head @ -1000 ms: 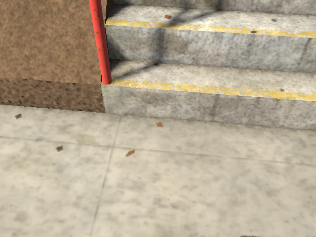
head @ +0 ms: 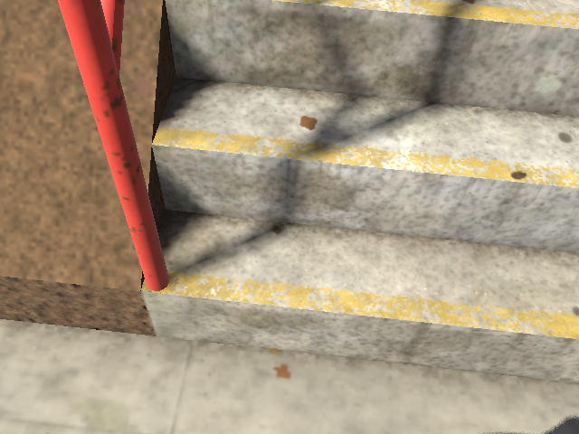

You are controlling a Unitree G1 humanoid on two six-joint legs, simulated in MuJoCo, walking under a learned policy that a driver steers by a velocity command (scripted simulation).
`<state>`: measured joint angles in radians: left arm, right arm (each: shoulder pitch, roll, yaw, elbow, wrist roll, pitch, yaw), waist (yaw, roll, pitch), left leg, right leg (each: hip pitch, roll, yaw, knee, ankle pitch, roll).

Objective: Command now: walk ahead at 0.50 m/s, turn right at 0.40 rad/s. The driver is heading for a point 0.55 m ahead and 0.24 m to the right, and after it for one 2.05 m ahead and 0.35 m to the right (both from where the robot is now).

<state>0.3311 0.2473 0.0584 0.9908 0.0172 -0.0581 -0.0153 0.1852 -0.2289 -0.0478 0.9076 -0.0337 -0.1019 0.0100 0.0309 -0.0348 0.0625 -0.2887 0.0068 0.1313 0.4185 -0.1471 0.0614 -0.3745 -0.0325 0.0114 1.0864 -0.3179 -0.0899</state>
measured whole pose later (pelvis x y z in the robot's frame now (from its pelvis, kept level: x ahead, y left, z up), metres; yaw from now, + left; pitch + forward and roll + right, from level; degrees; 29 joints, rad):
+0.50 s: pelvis +0.23 -0.06 -0.01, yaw -17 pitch +1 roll +1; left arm 0.11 0.26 0.07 0.89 0.03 -0.05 -0.02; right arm 0.25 -0.23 -0.04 0.93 -0.02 -0.08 -0.01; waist -0.03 0.01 0.08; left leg -0.32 0.09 0.08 1.17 -0.37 0.00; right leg -0.37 0.08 -0.07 0.54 -0.18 -0.12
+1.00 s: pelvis +0.39 -0.10 +0.00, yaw -32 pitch +1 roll +1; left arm 0.18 0.25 0.05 0.86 0.05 -0.04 0.01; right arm 0.25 -0.20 -0.01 0.86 -0.04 -0.08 -0.03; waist -0.02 -0.06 0.00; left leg -0.23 -0.03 0.04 0.46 -0.24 0.05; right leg -0.41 0.14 0.09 1.14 -0.44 -0.05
